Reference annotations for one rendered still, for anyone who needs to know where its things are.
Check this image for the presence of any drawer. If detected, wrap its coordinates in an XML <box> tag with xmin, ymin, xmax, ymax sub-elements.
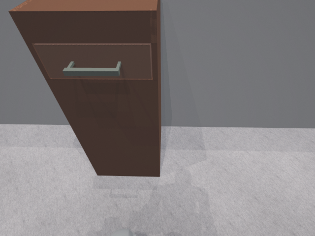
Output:
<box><xmin>34</xmin><ymin>43</ymin><xmax>152</xmax><ymax>79</ymax></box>

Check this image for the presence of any handle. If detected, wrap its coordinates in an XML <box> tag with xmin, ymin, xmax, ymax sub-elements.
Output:
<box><xmin>63</xmin><ymin>61</ymin><xmax>121</xmax><ymax>76</ymax></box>

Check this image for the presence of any cabinet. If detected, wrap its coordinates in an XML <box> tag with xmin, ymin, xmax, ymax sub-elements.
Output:
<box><xmin>9</xmin><ymin>0</ymin><xmax>161</xmax><ymax>177</ymax></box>

